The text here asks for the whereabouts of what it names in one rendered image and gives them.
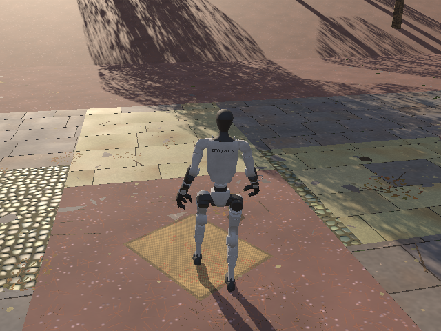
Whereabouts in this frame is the right robot hand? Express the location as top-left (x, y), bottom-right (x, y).
top-left (243, 185), bottom-right (260, 197)

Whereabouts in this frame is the robot right upper arm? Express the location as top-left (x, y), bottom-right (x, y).
top-left (237, 139), bottom-right (256, 177)

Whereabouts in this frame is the left robot thigh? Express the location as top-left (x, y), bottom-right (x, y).
top-left (196, 190), bottom-right (211, 226)

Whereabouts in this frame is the robot left forearm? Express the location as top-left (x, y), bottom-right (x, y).
top-left (179, 166), bottom-right (195, 195)

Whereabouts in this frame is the robot left upper arm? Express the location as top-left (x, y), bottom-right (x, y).
top-left (188, 138), bottom-right (209, 177)

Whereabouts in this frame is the robot left foot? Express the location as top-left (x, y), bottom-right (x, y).
top-left (192, 253), bottom-right (202, 265)

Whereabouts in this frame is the robot right forearm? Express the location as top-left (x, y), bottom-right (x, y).
top-left (248, 167), bottom-right (259, 188)

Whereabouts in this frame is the left robot hand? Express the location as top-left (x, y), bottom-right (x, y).
top-left (176, 192), bottom-right (192, 210)

